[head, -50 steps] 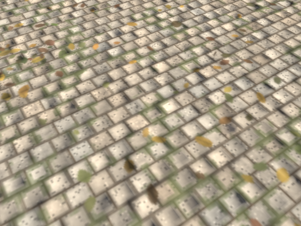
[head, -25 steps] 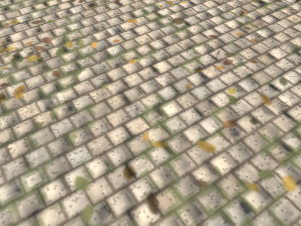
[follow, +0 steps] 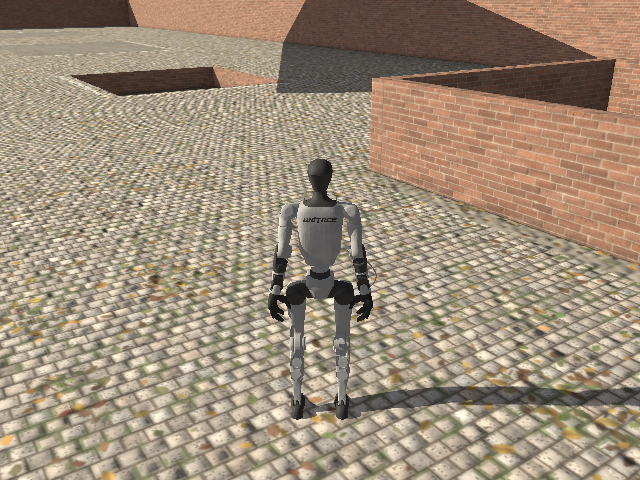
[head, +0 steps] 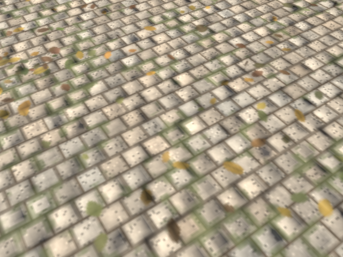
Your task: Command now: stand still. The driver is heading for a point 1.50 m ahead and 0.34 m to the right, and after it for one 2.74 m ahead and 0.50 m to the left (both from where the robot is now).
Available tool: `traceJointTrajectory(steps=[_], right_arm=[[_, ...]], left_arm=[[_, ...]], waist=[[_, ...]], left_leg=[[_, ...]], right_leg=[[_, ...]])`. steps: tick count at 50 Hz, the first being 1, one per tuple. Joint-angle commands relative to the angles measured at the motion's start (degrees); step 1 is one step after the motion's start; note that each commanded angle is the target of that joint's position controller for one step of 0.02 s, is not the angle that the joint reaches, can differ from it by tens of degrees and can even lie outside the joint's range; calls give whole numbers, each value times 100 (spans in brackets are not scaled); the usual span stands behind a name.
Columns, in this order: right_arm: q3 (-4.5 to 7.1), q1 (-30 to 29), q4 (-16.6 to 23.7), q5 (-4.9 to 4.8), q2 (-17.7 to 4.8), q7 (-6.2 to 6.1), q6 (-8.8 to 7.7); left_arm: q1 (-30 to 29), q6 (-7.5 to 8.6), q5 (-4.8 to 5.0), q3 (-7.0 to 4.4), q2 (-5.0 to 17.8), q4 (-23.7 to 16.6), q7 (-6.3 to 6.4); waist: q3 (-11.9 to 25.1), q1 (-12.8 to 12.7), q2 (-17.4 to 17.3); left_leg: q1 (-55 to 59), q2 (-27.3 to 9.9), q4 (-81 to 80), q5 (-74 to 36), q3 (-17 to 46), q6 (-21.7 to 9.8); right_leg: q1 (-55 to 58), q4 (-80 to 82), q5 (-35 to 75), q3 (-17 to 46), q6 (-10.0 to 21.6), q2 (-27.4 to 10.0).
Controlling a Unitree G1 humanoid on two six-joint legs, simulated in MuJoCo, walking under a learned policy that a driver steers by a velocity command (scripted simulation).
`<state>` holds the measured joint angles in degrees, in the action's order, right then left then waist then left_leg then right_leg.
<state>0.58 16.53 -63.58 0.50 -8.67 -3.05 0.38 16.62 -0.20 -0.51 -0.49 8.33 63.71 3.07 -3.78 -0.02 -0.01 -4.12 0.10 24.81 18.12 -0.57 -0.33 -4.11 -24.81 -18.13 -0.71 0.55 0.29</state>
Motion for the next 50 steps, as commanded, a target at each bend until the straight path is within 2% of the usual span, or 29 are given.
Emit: traceJointTrajectory(steps=[1, 5, 8, 10, 12, 14, 15, 17, 18, 19, 20, 21, 22, 23, 25, 30, 34, 36, 38, 40, 41, 42, 43, 44, 45, 46, 47, 49, 50], right_arm=[[28, 423, -27, 3, -384, -4, -18], [-7, 462, -113, 4, -345, 8, -22], [56, 581, -137, 21, -456, 41, 22], [68, 538, -10, 45, -435, 94, 45], [22, 377, 158, 66, -242, 139, -35], [-10, 99, 373, 140, -77, 213, -164], [12, -56, 486, 161, -177, 250, -227], [41, 204, 517, 100, -194, 325, -335], [40, 685, 377, 55, -97, 345, -378], [60, 1420, 106, 9, -54, 333, -410], [166, 2163, -86, 41, -415, 270, -451], [333, 2837, -249, 29, -994, 269, -458], [299, 2531, -197, 67, -866, 258, -414], [245, 2028, -19, 82, -717, 268, -431], [181, 1477, 175, 70, -604, 263, -520], [27, 1936, -67, 44, -397, 218, -644], [-37, 1923, -67, 64, -457, 190, -661], [-24, 1905, -83, 65, -584, 172, -679], [-24, 1768, -99, 59, -650, 160, -696], [8, 1608, -107, 21, -794, 128, -689], [21, 1491, -92, -53, -842, 133, -678], [-22, 1598, 25, -109, -637, 144, -674], [-96, 2618, -55, -304, 22, 108, -588], [40, 2546, -124, -114, -380, 78, -513], [36, 1991, 54, -37, -365, 115, -472], [66, 1400, 193, 102, -461, 143, -462], [125, 1126, 255, 161, -495, 183, -417], [95, 1247, 204, 154, -212, 247, -250], [65, 1335, 159, 128, -56, 250, -184]], left_arm=[[415, 20, -5, -34, 405, 20, 3], [454, 21, -4, 1, 364, 104, -9], [592, -30, -17, -73, 507, 136, -41], [673, -64, -25, -104, 535, 51, -87], [979, -13, -17, -115, 524, 55, -108], [1382, 40, -41, -241, 842, 162, -127], [1348, 58, -49, -280, 903, 148, -149], [935, 102, -49, -302, 916, 14, -183], [586, 112, -6, -302, 882, -96, -190], [195, 135, 24, -295, 806, -238, -195], [-219, 206, 36, -220, 538, -469, -218], [-415, 289, -8, -133, 224, -728, -265], [-478, 321, -200, -216, 610, -765, -302], [-329, 367, -201, -205, 509, -717, -357], [-165, 429, -126, -199, 400, -638, -454], [-652, 294, -117, -236, 392, -848, -508], [-1813, 264, -55, -133, 283, -1333, -517], [-1998, 256, -26, -116, 341, -1444, -507], [-1644, 288, -35, -148, 456, -1364, -425], [-326, 403, -23, -258, 667, -919, -328], [400, 474, -82, -319, 783, -666, -289], [1119, 528, -229, -420, 1200, -487, -259], [1211, 526, -304, -470, 1601, -526, -317], [1046, 464, 60, -498, 1565, -533, -365], [163, 434, 122, -414, 1228, -698, -324], [-247, 452, 109, -288, 761, -776, -311], [-307, 487, 71, -207, 531, -738, -278], [-86, 537, 14, -74, 261, -556, -222], [-8, 582, -24, -39, 281, -496, -223]], waist=[[-176, 6, -13], [-254, 6, -2], [-298, -4, 42], [-883, -48, 109], [-1100, -199, 349], [-852, -358, 969], [-858, -363, 970], [-797, -49, 791], [-784, 245, 712], [-762, 592, 496], [-695, 928, -415], [-522, 1086, -1753], [-841, 765, -1032], [-923, 461, -516], [-786, 144, -266], [-451, 92, -465], [-649, 228, -597], [-640, 208, -706], [-451, -4, -663], [248, -522, -666], [576, -847, -618], [1165, -938, -171], [2074, -388, 935], [2170, -345, 144], [1388, -180, 464], [663, -103, 171], [411, -2, 124], [353, 236, 80], [433, 336, 71]], left_leg=[[-196, -471, -353, -1890, 328, -161], [-308, -465, -458, -1526, 352, -152], [-635, -141, -237, 1003, 232, -357], [-1381, -124, -106, 2373, 407, -504], [-1940, -55, 355, 2133, 367, -497], [-2268, 165, 1330, 988, -242, -380], [-2194, 49, 1574, 788, -269, -391], [-1495, -16, 1244, 883, -249, -478], [-632, 73, 665, 757, -310, -541], [492, 204, 73, 517, -282, -573], [1294, -554, -770, 1199, 985, -700], [1566, -1808, -1795, 2338, 3135, -1070], [1023, -2110, -1820, 2170, 3415, -1222], [667, -1966, -1811, 1764, 3035, -1219], [487, -1586, -1934, 678, 2184, -1123], [838, -1148, -1607, -2636, 839, -961], [395, -1001, -1658, -3372, 447, -957], [352, -1060, -1633, -3805, 348, -952], [423, -1074, -996, -5562, 146, -839], [535, -992, 479, -6459, 102, -651], [162, -810, 1487, -5734, 8, -543], [-849, -467, 3031, -3321, -121, -460], [-2151, 445, 5382, 1850, -175, -284], [-1969, 285, 5648, 1215, 566, -302], [-2411, 105, 5644, 860, 325, -229], [-2442, -97, 5275, 561, 280, -227], [-2237, -205, 4912, 405, 319, -222], [-1472, -249, 4149, 235, 261, -178], [-1197, -192, 3836, 189, 194, -157]], right_leg=[[-204, 361, 1958, 357, 159, -499], [-315, 470, 1571, 378, 150, -486], [-605, 342, -1069, 330, 371, -205], [-1167, 426, -2603, 685, 577, -309], [-1060, 655, -2880, 1305, 796, -621], [-520, 1388, -3094, 2440, 1214, -1370], [-695, 1615, -3023, 2744, 1367, -1630], [-1266, 1542, -2694, 2449, 1290, -1540], [-1840, 1288, -2520, 2015, 1123, -1279], [-2601, 776, -2270, 1505, 914, -890], [-3429, -570, -1662, 736, 614, -328], [-4049, -2433, -1058, -303, 398, 256], [-4232, -3367, -1020, -39, 490, -52], [-4132, -3730, -576, 104, 527, -230], [-3863, -3747, 135, 122, 465, -410], [-3967, -3424, 700, -341, 284, -269], [-3512, -2011, 1114, -653, 273, -95], [-2997, -1426, 1197, -760, 399, 9], [-2211, -1111, 1196, -857, 586, 250], [-911, -695, 1511, -734, 761, 493], [51, -151, 2181, -600, 830, 312], [1361, -413, 3388, 365, 1004, -796], [2532, -577, 6458, 2690, 2049, -2711], [1768, -144, 6290, 2797, 2204, -2501], [948, 393, 4508, 2350, 2299, -2345], [110, 780, 4009, 1853, 1997, -1982], [-365, 927, 4200, 1364, 1747, -1701], [-1047, 1019, 4740, 614, 1401, -1358], [-1189, 976, 5106, 412, 1325, -1253]])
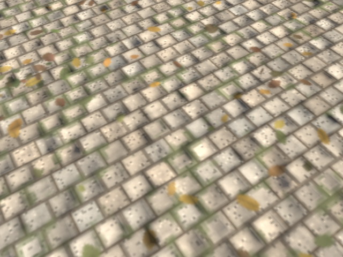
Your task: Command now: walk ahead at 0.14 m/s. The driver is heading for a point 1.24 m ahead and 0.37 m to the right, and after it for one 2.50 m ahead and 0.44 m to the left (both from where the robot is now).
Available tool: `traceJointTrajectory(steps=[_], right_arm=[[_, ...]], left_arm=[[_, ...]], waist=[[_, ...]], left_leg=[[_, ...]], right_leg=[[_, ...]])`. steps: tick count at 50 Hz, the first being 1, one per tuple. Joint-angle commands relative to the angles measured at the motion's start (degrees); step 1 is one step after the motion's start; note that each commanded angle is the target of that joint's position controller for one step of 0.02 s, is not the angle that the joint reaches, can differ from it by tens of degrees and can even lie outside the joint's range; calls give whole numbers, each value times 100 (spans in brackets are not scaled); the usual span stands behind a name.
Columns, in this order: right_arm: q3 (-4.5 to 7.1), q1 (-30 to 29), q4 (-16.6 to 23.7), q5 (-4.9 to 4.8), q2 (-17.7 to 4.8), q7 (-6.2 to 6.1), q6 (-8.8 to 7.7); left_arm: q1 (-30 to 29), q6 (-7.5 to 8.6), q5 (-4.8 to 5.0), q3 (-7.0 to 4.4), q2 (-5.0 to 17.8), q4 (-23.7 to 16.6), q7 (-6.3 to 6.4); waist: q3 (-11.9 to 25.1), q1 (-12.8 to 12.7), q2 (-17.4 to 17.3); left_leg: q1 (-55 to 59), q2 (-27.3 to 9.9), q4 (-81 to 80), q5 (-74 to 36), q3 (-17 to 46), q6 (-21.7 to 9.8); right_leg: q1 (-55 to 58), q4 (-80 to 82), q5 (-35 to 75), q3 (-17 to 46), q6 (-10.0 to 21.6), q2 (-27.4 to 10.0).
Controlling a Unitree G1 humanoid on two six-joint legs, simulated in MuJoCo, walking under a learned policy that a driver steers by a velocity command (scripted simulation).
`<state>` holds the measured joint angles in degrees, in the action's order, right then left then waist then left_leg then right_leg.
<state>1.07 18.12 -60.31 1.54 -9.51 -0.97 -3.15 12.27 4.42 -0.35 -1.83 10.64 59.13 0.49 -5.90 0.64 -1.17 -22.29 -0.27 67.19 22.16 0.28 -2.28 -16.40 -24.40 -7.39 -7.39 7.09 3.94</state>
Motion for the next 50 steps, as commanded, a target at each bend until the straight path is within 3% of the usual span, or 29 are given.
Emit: traceJointTrajectory(steps=[1, 3, 5, 6, 8, 10, 13, 16, 18, 20, 21, 22, 23, 24, 25, 27, 31, 34, 38, 40, 41, 42, 43, 44, 45, 46, 47, 49, 50], right_arm=[[-4, 1205, -192, 5, 112, 28, 229], [-26, 952, -155, -8, 82, -26, 318], [-24, 585, -109, -25, -68, -72, 392], [-15, 458, -87, -10, -161, -65, 412], [14, -37, 73, 50, -332, 7, 397], [35, -535, 267, 52, -383, 82, 320], [23, -687, 317, 25, -228, 112, 160], [40, -726, 369, -26, -198, 120, 45], [41, -490, 307, -53, -128, 114, -9], [85, 238, 37, -47, -173, 66, -62], [142, 810, -107, -7, -393, 18, -109], [259, 1435, -200, -9, -896, -30, -128], [336, 1542, -292, -15, -1062, -31, -87], [282, 1208, -200, -12, -824, -7, -83], [247, 923, -103, -43, -684, 27, -110], [212, 669, 7, -67, -586, 34, -200], [147, 1032, -151, -60, -490, 38, -303], [125, 1114, -163, -41, -546, 39, -323], [165, 1239, -230, -38, -755, 3, -334], [193, 1118, -233, -22, -864, -19, -321], [212, 1048, -234, -20, -924, -24, -288], [204, 1040, -209, -26, -904, -15, -261], [113, 1260, -42, -128, -558, 37, -243], [70, 1753, 4, -266, -159, 87, -233], [200, 1114, 100, -154, -621, 87, -212], [212, 631, 275, -124, -635, 114, -242], [207, 428, 301, -100, -549, 127, -261], [205, 592, 245, 49, -367, 174, -126], [212, 617, 247, 63, -318, 200, -62]], left_arm=[[452, 153, -67, 112, 147, -12, 27], [502, 166, -113, 146, 316, 12, 18], [695, 98, -103, 172, 385, 53, 32], [895, 34, -74, 115, 549, 88, 28], [1133, -115, -55, 12, 726, 107, 10], [1304, -205, -62, -22, 661, 129, 29], [1570, -171, -86, -82, 672, 198, 57], [1622, -128, -83, -129, 693, 230, 61], [1465, -130, -41, -155, 700, 207, 45], [1210, -123, -7, -159, 604, 119, 19], [851, -74, -17, -104, 384, -60, -1], [550, -8, 46, 10, -57, -319, -68], [266, -5, -125, -76, 331, -441, -81], [167, -4, -180, -145, 522, -451, -125], [280, -6, -152, -147, 452, -380, -174], [313, -34, -153, -172, 418, -323, -243], [-313, -119, -151, -158, 242, -575, -270], [-1017, -149, -96, -89, 140, -871, -277], [-1287, -163, -85, -106, 302, -1043, -243], [-796, -114, -93, -187, 460, -929, -184], [-91, -66, -95, -255, 554, -700, -146], [830, -11, -142, -351, 728, -374, -93], [1655, 38, -295, -485, 1245, -243, -36], [1829, 0, -274, -560, 1619, -220, -94], [1194, -45, -98, -513, 1412, -287, -123], [590, -24, -56, -406, 1047, -402, -130], [305, 26, -71, -318, 748, -431, -147], [304, 93, -47, -193, 380, -305, -104], [475, 133, -51, -171, 351, -231, -83]], waist=[[685, 355, 264], [691, 365, 494], [736, 226, 683], [784, 111, 794], [472, -89, 854], [55, -200, 679], [20, -277, 321], [42, -276, 373], [22, -115, 386], [76, 165, 263], [152, 404, -167], [276, 578, -1216], [-316, 628, -1054], [-449, 372, -469], [-381, 166, -300], [-220, -62, -194], [-167, -61, -262], [-274, 57, -458], [-265, 66, -557], [27, -209, -541], [396, -517, -452], [917, -853, -262], [1640, -998, 468], [2332, -773, 1501], [1765, -594, 705], [964, -408, 463], [636, -260, 242], [434, 50, 388], [429, 93, 414]], left_leg=[[763, -114, -752, -244, 59, 60], [807, -84, -1623, -313, -27, 69], [845, -61, -2208, -414, -100, 79], [784, -32, -2233, -363, -206, 70], [366, -95, -2240, -202, -268, 8], [-163, -177, -2342, -96, -263, -7], [-441, -191, -2612, 69, -273, -52], [-248, -103, -3150, 172, -362, -139], [427, 13, -3937, -191, -534, -224], [1938, 84, -4695, -485, -523, -330], [2834, -481, -5066, 9, 237, -465], [3584, -1675, -5905, 1395, 2109, -874], [3180, -2357, -6230, 1552, 2858, -1282], [2849, -2176, -6155, 1234, 2556, -1272], [2686, -1906, -6186, 766, 2141, -1108], [2529, -1531, -6255, -418, 1383, -898], [2277, -1180, -6051, -2585, 515, -862], [1943, -1021, -6024, -3127, 176, -815], [2242, -1232, -5801, -3790, 75, -767], [2502, -1277, -5026, -5174, -65, -647], [2501, -1180, -4148, -5633, -184, -573], [2007, -950, -2962, -5203, -336, -482], [564, -572, -1104, -3206, -549, -338], [-816, 429, 763, 833, -326, -217], [-1232, 75, 1103, 384, 347, -345], [-1337, -192, 891, -207, 257, -381], [-1128, -388, 549, -569, 229, -401], [-620, -561, 88, -716, 188, -321], [-519, -554, -28, -738, 140, -278]], right_leg=[[-43, 900, 4254, 916, 625, -1551], [-27, 866, 4090, 763, 514, -1463], [53, 902, 3064, 848, 405, -1441], [99, 1087, 1670, 1045, 421, -1462], [31, 1681, -1639, 1712, 562, -1644], [181, 2010, -2591, 2244, 674, -1912], [748, 1943, -2418, 2379, 773, -2026], [946, 1803, -2321, 2277, 794, -1949], [649, 1623, -2269, 2037, 713, -1772], [-307, 1011, -2288, 1632, 487, -1402], [-1210, 173, -2210, 1203, 279, -1066], [-2414, -1368, -2173, 297, -42, -309], [-3120, -2299, -2289, 245, -81, -330], [-3111, -2796, -1896, 599, -94, -596], [-2976, -2979, -1526, 690, -150, -670], [-2714, -3084, -893, 636, -313, -781], [-2613, -2875, -216, 362, -527, -750], [-2096, -1878, 246, 193, -516, -664], [-1427, -1071, 182, 73, -222, -528], [-725, -873, -138, 25, -15, -313], [47, -617, -132, -38, 88, -133], [1267, -424, -88, 23, 199, -166], [2818, -249, -1028, 1657, 529, -1533], [3575, 747, -1479, 4428, 1195, -2889], [2906, 1056, -1983, 4320, 984, -2569], [2007, 1171, -1782, 3452, 802, -2416], [1374, 1355, -1167, 2878, 643, -2159], [675, 1533, -365, 2068, 432, -1765], [592, 1573, -39, 1898, 438, -1705]])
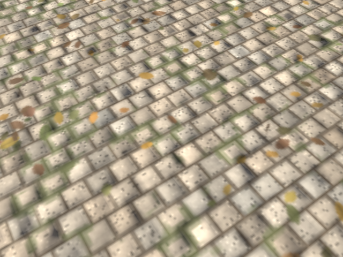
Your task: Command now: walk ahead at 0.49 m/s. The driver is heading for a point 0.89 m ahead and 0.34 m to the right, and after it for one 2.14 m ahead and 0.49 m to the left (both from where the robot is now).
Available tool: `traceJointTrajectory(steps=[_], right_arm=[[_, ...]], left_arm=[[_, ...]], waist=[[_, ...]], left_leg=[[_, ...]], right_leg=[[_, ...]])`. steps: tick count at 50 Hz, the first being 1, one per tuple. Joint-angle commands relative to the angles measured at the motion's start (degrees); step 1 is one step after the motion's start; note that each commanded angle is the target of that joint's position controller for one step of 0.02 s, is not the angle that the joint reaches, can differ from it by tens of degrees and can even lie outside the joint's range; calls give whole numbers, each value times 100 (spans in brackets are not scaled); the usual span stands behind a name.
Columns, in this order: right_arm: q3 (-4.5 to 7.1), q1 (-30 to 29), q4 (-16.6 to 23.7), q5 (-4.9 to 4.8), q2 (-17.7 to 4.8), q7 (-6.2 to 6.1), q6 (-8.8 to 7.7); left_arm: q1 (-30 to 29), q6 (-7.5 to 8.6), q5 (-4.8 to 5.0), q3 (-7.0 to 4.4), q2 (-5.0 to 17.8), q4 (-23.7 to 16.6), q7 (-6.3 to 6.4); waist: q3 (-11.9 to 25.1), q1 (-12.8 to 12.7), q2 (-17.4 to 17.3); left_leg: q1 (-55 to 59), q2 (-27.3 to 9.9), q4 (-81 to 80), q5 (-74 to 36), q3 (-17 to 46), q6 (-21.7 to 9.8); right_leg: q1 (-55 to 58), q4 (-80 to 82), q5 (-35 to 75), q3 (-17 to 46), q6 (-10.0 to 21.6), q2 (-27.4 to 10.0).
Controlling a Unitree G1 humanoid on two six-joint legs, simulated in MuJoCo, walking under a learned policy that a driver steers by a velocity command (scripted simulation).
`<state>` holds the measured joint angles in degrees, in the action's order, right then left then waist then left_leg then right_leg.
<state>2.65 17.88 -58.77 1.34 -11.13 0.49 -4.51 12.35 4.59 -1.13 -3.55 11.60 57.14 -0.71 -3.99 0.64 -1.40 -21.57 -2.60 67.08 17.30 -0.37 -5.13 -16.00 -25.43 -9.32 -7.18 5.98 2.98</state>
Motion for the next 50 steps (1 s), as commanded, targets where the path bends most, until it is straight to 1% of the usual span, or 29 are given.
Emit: traceJointTrajectory(steps=[1, 4, 7, 9, 12, 16, 18, 19, 20, 21, 22, 23, 24, 25, 26, 27, 28, 29, 31, 33, 37, 40, 43, 44, 45, 47, 48, 49, 50], right_arm=[[59, 568, 128, 87, -138, 72, 123], [69, -129, 382, 94, -200, 116, 223], [69, -900, 650, 51, -270, 139, 240], [40, -1301, 787, 19, -229, 149, 223], [-7, -1797, 950, -9, -173, 154, 201], [-16, -2317, 1179, -8, -224, 143, 138], [9, -2283, 1254, -19, -298, 128, 78], [32, -2027, 1208, -29, -343, 104, 40], [79, -1525, 1064, -29, -428, 57, 2], [153, -612, 771, -6, -549, 0, -55], [272, 397, 532, 136, -895, -77, -119], [431, 1012, 518, 307, -1551, -103, -121], [415, 703, 562, 103, -1343, -44, -15], [308, -3, 687, 26, -989, -25, 3], [212, -417, 753, 6, -624, -6, -35], [159, -516, 715, 13, -444, -20, -73], [116, -466, 628, -12, -309, -62, -104], [102, -348, 569, -16, -276, -86, -145], [124, -96, 488, -54, -385, -101, -239], [145, 62, 455, -44, -482, -106, -278], [115, 356, 380, -25, -471, -117, -282], [132, 578, 337, -30, -610, -154, -275], [164, 863, 244, -13, -727, -199, -208], [174, 897, 225, -7, -757, -216, -170], [185, 873, 226, 2, -807, -230, -135], [238, 798, 242, 13, -995, -253, -55], [264, 755, 270, 14, -1084, -245, 8], [276, 664, 337, -15, -1138, -215, 65], [242, 603, 523, -31, -1023, -188, 74]], left_arm=[[623, 155, 34, 3, 302, 29, 55], [954, 188, 48, 0, 460, 121, 81], [1304, 177, 53, 44, 424, 182, 83], [1487, 179, 56, 68, 412, 214, 90], [1802, 188, 50, 92, 405, 307, 112], [2115, 154, -15, 98, 425, 448, 163], [2028, 130, -47, 74, 525, 459, 194], [1857, 124, -54, 58, 591, 423, 201], [1725, 117, -53, 37, 669, 396, 197], [1577, 103, -15, 32, 700, 367, 171], [1470, 118, 68, 70, 586, 242, 143], [2042, 101, 322, 210, -85, 74, 105], [1997, 55, 226, 47, 433, 163, 150], [1509, 16, 142, -10, 526, 18, 151], [1154, 12, 107, 2, 404, -77, 118], [1060, -40, 63, -14, 294, -86, 87], [1101, -127, -28, -31, 234, -108, 40], [1182, -211, -60, -33, 126, -94, -3], [1002, -317, -70, -43, 51, -221, -60], [595, -377, -69, -46, 67, -398, -103], [-300, -383, -50, -12, 99, -759, -191], [-928, -366, -59, 55, 57, -1002, -255], [-1327, -355, -89, 57, 135, -1205, -290], [-1372, -351, -101, 45, 170, -1246, -293], [-1333, -351, -106, 24, 209, -1259, -285], [-913, -359, -125, -45, 340, -1181, -239], [-420, -336, -119, -107, 440, -1049, -212], [347, -279, -145, -196, 579, -814, -160], [1136, -241, -225, -371, 1083, -630, -77]], waist=[[199, 126, 423], [-61, 81, 404], [-224, -85, 367], [-251, -177, 368], [-269, -327, 437], [-350, -472, 471], [-318, -354, 497], [-197, -192, 529], [58, 19, 582], [532, 411, 459], [1173, 777, 246], [2141, 622, -898], [2226, 534, -587], [1250, 254, -223], [667, 159, -16], [343, 30, -63], [200, -119, -207], [196, -194, -255], [163, -265, -225], [75, -256, -217], [-142, -132, -222], [-213, 26, -249], [-269, 137, -243], [-261, 126, -260], [-202, 71, -303], [104, -141, -471], [401, -335, -479], [840, -681, -310], [1403, -1017, 220]], left_leg=[[-647, -331, -139, -295, 149, 51], [-1259, -443, -653, -779, 10, 200], [-1785, -478, -1376, -1323, -91, 331], [-1797, -402, -1950, -1608, -187, 372], [-1709, -236, -2617, -1856, -354, 338], [-1736, -72, -3146, -1548, -440, 183], [-1530, 40, -3377, -1147, -414, 70], [-1073, 178, -3549, -923, -451, -9], [-362, 371, -3705, -753, -509, -90], [801, 485, -4102, -1041, -554, -201], [2422, -225, -4162, -982, 147, -414], [4307, -2130, -4367, -585, 2621, -1022], [3918, -2361, -5012, -276, 3661, -1179], [3010, -2132, -5193, 56, 2746, -979], [2204, -1878, -5469, -117, 2033, -800], [1687, -1615, -5644, -393, 1453, -565], [1320, -1412, -5742, -673, 993, -403], [1191, -1348, -5785, -918, 713, -345], [1192, -1314, -5871, -1412, 315, -343], [1279, -1276, -5940, -1639, -45, -327], [1469, -1110, -5955, -2088, -665, -283], [1744, -1169, -5913, -2493, -996, -253], [2371, -1342, -5708, -2980, -1208, -252], [2560, -1379, -5553, -3353, -1292, -238], [2698, -1395, -5300, -4070, -1399, -211], [2900, -1414, -4402, -5697, -1566, -156], [2903, -1404, -3577, -6010, -1594, -146], [2484, -1333, -2358, -5505, -1679, -34], [1220, -1161, -636, -3644, -1670, 166]], right_leg=[[537, 1724, 417, 1726, 569, -1555], [633, 1977, 422, 1448, 594, -1478], [971, 2075, 751, 1297, 567, -1423], [1149, 2034, 1153, 1138, 507, -1360], [1515, 1919, 1735, 969, 459, -1342], [2214, 1569, 2509, 999, 565, -1518], [2459, 1215, 3225, 1104, 579, -1616], [2415, 900, 3903, 1068, 517, -1589], [2316, 375, 4605, 1048, 440, -1523], [2016, -588, 4650, 926, 333, -1318], [910, -1923, 3280, 832, 232, -1065], [-1121, -4114, -328, 366, -56, -204], [-1686, -5000, -1819, 890, 7, -28], [-1923, -5061, -1366, 1028, 37, -399], [-1881, -4790, -990, 1015, 32, -613], [-1706, -4524, -814, 1004, 27, -752], [-1510, -4340, -731, 996, -14, -843], [-1399, -4303, -659, 954, -43, -846], [-1605, -4232, -412, 885, -87, -878], [-2007, -4041, -5, 829, -132, -947], [-2342, -2907, 781, 624, -215, -922], [-2109, -1903, 1058, 278, -171, -819], [-2071, -1388, 716, 38, -11, -716], [-2003, -1265, 498, -34, 68, -644], [-1811, -1163, 242, -131, 165, -512], [-1182, -1075, -387, -334, 388, -124], [-665, -923, -600, -370, 518, 95], [379, -439, -414, -286, 674, 268], [1799, -93, -958, 969, 974, -557]])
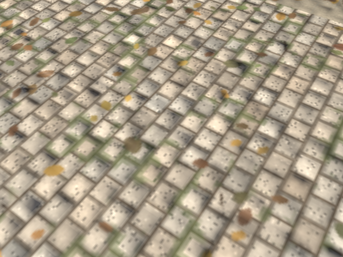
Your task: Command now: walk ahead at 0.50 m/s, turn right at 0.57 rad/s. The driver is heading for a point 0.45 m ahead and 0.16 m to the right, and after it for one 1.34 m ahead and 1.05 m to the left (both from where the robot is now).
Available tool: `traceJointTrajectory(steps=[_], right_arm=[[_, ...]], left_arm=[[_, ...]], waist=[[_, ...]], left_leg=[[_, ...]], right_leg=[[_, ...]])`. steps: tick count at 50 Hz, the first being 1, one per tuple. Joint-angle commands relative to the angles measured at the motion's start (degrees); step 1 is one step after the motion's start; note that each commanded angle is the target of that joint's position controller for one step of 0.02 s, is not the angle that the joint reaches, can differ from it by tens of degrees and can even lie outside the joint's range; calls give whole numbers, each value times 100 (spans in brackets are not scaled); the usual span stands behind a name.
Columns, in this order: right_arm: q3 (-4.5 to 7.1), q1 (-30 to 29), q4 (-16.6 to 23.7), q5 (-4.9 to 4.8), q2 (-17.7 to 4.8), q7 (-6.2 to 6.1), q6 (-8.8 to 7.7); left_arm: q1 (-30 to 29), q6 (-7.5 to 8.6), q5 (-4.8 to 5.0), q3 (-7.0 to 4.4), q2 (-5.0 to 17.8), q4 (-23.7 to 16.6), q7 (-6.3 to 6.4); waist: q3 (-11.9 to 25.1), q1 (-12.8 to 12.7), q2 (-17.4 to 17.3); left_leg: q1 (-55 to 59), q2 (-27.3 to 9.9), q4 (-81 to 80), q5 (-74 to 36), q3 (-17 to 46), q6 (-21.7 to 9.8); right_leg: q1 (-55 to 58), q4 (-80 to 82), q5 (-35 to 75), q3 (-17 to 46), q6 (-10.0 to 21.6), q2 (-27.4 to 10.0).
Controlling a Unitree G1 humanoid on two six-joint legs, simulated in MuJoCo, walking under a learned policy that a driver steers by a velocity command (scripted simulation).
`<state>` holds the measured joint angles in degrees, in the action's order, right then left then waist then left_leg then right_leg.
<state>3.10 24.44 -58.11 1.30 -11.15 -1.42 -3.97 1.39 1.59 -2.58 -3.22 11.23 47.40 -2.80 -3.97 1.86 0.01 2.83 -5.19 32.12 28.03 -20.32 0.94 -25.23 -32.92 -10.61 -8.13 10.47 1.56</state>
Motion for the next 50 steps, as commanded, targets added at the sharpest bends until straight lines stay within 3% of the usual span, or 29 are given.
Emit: traceJointTrajectory(steps=[1, 2, 3, 4, 5, 6, 7, 10, 18, 21, 23, 25, 26, 27, 28, 29, 30, 31, 32, 33, 36, 39, 42, 46, 48, 49, 50], right_arm=[[74, 83, 915, -71, -332, 149, -27], [164, -808, 1114, -43, -862, 179, -110], [135, -1108, 1247, -121, -792, 204, -191], [124, -978, 1160, -112, -781, 183, -238], [136, -891, 1096, -19, -775, 161, -180], [126, -718, 1072, 91, -733, 169, -62], [126, -684, 1085, 139, -697, 191, 46], [101, -1057, 1281, 149, -621, 243, 217], [21, -2715, 1947, 96, -716, 297, 219], [-57, -3084, 2152, 45, -676, 283, 134], [-66, -2865, 2165, 10, -763, 237, 59], [18, -1804, 1837, 14, -1039, 139, -14], [52, -1042, 1624, 44, -1120, 84, -107], [92, -309, 1513, 156, -1390, 34, -195], [154, -312, 1562, 187, -1734, 92, -153], [150, -308, 1558, -73, -1432, 155, -51], [11, -843, 1573, -146, -918, 168, -35], [-112, -1270, 1589, -132, -556, 173, -23], [-159, -1359, 1537, -122, -501, 155, -21], [-160, -1396, 1452, -141, -590, 143, 13], [-22, -1283, 1352, -56, -1047, 197, 59], [102, -1142, 1364, -42, -1256, 204, 217], [187, -1174, 1458, -13, -1258, 205, 436], [287, -1167, 1508, -6, -1272, 224, 611], [295, -1266, 1544, -77, -1207, 198, 660], [247, -1202, 1632, -151, -986, 183, 653], [198, -1359, 1856, -261, -675, 184, 622]], left_arm=[[2014, 45, -33, -531, 1783, 214, 180], [2267, -53, 103, -518, 1708, 204, 213], [1888, -65, 142, -451, 1497, 251, 258], [1594, -33, 184, -376, 1195, 216, 259], [1343, 19, 217, -328, 1032, 167, 275], [1220, 75, 262, -273, 893, 133, 293], [1265, 144, 284, -247, 871, 132, 290], [1639, 253, 295, -279, 1093, 197, 270], [2612, 220, 250, -254, 1162, 253, 298], [2794, 155, 209, -247, 1189, 268, 364], [2711, 123, 179, -260, 1238, 220, 408], [2303, 169, 172, -282, 1360, 86, 418], [2118, 232, 246, -276, 1365, 52, 392], [2150, 291, 341, -186, 1044, -125, 376], [3419, 236, 609, -104, 466, -37, 440], [3598, 165, 322, -159, 1020, 231, 481], [3107, 113, 224, -160, 1020, 288, 447], [2599, 80, 128, -111, 940, 180, 407], [2299, 15, 78, -86, 888, 95, 352], [2332, -81, 17, -58, 819, 92, 292], [2270, -230, 59, 7, 695, 53, 313], [1843, -337, 90, 35, 750, -77, 383], [1333, -391, 116, 58, 786, -261, 407], [1387, -285, 215, 107, 724, -317, 509], [1784, -179, 221, 95, 754, -250, 581], [1983, -121, 133, 10, 1159, -287, 626], [1726, -119, 69, -138, 1759, -415, 632]], waist=[[1697, -612, 1370], [1647, -961, 358], [852, -730, 217], [503, -462, -117], [361, -244, -215], [411, -76, -131], [463, -21, -76], [363, -63, 36], [138, -646, 330], [62, -744, 390], [193, -620, 532], [611, -161, 621], [905, 254, 486], [1603, 447, -11], [2621, -128, -1498], [2879, -111, -830], [1984, -216, -434], [1311, -256, -213], [1020, -291, -341], [889, -430, -539], [967, -528, -690], [976, -410, -746], [705, -274, -856], [572, -257, -862], [521, -470, -785], [593, -492, -124], [473, -462, 1460]], left_leg=[[-3948, 358, 4868, 468, 787, -67], [-4635, 405, 5102, 129, 1982, -96], [-4869, 71, 4776, -590, 2074, -164], [-4479, -115, 4204, -980, 2085, -177], [-4092, -219, 3851, -1076, 2115, -131], [-3728, -269, 3620, -1117, 2144, -49], [-3569, -263, 3470, -1104, 2137, 22], [-3796, -211, 2946, -1460, 2004, 189], [-4629, 95, 1269, -2652, 2026, 195], [-4327, 432, 620, -2628, 1903, 76], [-3597, 642, 124, -2562, 1962, -78], [-2197, 883, -348, -2589, 1910, -316], [-1234, 674, -871, -3522, 1947, -462], [185, -430, -523, -5462, 2745, -710], [1706, -2387, 34, -9008, 4852, -1905], [1177, -2159, -360, -8319, 5377, -2084], [333, -1708, -673, -7284, 4633, -1919], [-310, -1287, -897, -6564, 4062, -1673], [-677, -997, -1096, -6306, 3723, -1504], [-1163, -733, -1276, -6084, 3446, -1396], [-1612, -456, -1344, -6038, 3262, -1362], [-1867, -430, -1582, -3822, 3585, -1396], [-2350, -297, -1991, -1040, 4029, -1303], [-2500, -255, -1979, -660, 4491, -1120], [-2821, 9, -1731, -458, 4497, -732], [-3291, 444, -1123, 338, 4092, -379], [-4279, 1469, 575, 557, 2684, -200]], right_leg=[[4364, 1151, -718, 4216, 1411, -2060], [4228, 1781, -758, 4779, 1359, -2094], [3573, 1847, -271, 3840, 1143, -1990], [2842, 1919, 573, 3285, 896, -1725], [2351, 1953, 1204, 2802, 709, -1415], [2048, 2004, 1585, 2474, 631, -1190], [1916, 2017, 1871, 2345, 616, -1078], [1751, 2109, 2156, 2166, 553, -855], [2627, 1958, 2382, 2518, 260, -783], [2795, 1384, 3795, 2459, 126, -704], [2723, 966, 4302, 2521, -116, -620], [2511, 195, 4996, 2516, -428, -491], [2296, -699, 4744, 2348, -559, -303], [1496, -2070, 2612, 2137, -680, 23], [146, -4160, -2833, 1630, -900, 1030], [75, -4539, -2307, 1858, -828, 787], [18, -4375, -1854, 1898, -904, 584], [-129, -3911, -1700, 1757, -946, 379], [-93, -3542, -1571, 1648, -985, 204], [251, -3180, -1429, 1414, -1045, 97], [643, -2497, -1379, 1024, -1142, 167], [580, -1975, -1461, 976, -1149, 112], [655, -1482, -1336, 955, -1101, 135], [1151, -432, -1225, 913, -969, 287], [1906, 953, -796, 991, -763, 270], [2334, 1872, -1699, 1854, -529, -560], [2327, 2665, -3158, 3782, 19, -2040]])
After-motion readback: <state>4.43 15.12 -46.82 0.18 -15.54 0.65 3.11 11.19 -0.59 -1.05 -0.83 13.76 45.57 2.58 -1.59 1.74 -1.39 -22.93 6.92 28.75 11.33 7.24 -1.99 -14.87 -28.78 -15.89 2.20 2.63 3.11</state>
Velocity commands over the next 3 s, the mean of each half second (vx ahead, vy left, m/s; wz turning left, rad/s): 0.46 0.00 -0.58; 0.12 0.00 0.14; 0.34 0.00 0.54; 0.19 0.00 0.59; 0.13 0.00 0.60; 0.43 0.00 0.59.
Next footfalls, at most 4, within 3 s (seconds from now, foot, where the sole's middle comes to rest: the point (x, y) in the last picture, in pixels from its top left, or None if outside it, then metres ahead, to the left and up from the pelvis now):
0.54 left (173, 242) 0.50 0.02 -0.75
0.98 right None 0.38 -0.14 -0.75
1.48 left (147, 230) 0.55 0.12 -0.75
1.98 right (163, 168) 0.82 0.05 -0.75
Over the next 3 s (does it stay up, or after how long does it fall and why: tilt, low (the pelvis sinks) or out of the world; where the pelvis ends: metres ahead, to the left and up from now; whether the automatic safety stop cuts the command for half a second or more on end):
stays up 0.84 0.27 0.01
